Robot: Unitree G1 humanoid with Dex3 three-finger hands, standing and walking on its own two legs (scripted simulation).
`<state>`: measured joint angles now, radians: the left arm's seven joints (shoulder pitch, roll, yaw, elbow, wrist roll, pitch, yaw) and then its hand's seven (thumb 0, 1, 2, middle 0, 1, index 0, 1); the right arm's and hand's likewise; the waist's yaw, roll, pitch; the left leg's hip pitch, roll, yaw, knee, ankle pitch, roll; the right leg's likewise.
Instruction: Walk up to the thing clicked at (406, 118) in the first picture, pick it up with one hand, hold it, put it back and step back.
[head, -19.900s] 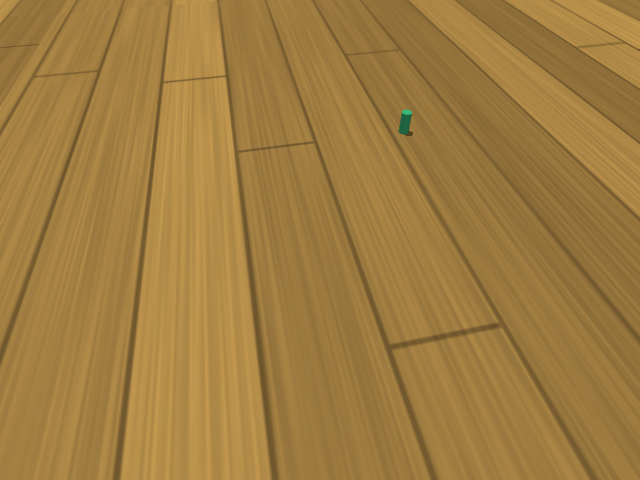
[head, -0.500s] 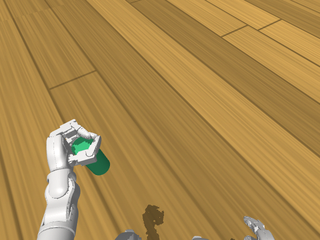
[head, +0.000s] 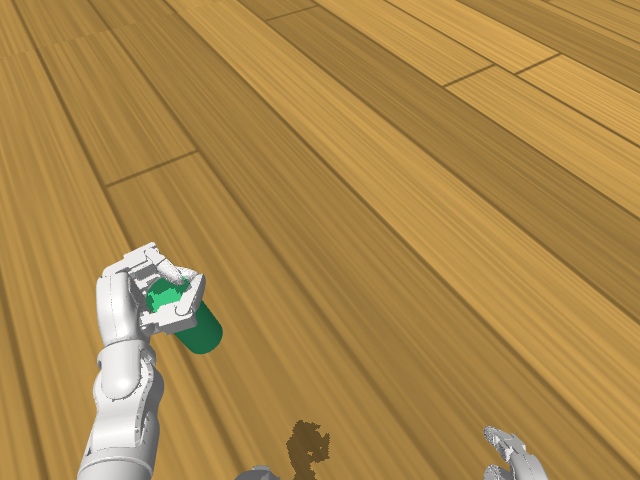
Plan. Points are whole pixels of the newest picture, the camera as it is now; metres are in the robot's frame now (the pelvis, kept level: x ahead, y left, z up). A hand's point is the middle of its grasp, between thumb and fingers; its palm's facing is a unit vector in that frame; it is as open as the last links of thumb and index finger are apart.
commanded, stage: hold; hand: left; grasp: from the side
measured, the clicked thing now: (187, 316) +0.32 +0.20 -0.02
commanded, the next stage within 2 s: crouch in 1.78 s
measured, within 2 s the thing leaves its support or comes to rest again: neither
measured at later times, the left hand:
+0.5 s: hand (177, 291) +0.32 +0.19 +0.06, palm faces +0.30 -0.95 -0.01, open 4.8 cm
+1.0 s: hand (176, 284) +0.33 +0.19 +0.06, palm faces +0.30 -0.95 +0.00, open 4.8 cm
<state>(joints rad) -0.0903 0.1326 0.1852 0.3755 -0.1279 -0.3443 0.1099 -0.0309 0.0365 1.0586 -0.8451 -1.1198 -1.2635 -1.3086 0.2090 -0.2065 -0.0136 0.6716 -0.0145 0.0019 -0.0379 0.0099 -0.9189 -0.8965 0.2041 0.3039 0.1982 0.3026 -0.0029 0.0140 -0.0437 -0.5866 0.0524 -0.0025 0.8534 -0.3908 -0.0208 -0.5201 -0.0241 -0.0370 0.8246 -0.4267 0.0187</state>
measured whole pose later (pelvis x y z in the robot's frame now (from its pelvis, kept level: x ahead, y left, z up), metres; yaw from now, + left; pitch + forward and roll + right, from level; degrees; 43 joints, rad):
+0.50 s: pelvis -0.01 +0.00 +0.00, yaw +0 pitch +6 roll -1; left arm -0.10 0.14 0.19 0.38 -0.13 -0.35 0.10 -0.03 0.04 1.06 -0.84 -1.12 -1.27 -1.33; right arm 0.22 -0.21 -0.01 0.68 -0.01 -0.01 -0.03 0.01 -0.92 -0.90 0.20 0.30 0.20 0.30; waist -0.01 0.02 -0.03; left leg -0.57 0.05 -0.01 0.83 -0.37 -0.03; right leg -0.51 -0.02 -0.04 0.81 -0.41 0.01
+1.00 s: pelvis +0.00 -0.01 +0.00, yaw +0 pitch +7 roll -1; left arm -0.12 0.14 0.21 0.42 -0.13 -0.36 0.09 -0.03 0.04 1.05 -0.84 -1.12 -1.26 -1.33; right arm 0.22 -0.21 -0.02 0.69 -0.01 0.00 -0.04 0.01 -0.92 -0.90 0.20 0.30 0.20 0.30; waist -0.01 0.01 -0.04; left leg -0.58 0.05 -0.01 0.83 -0.38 -0.03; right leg -0.51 -0.02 -0.04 0.81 -0.42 0.01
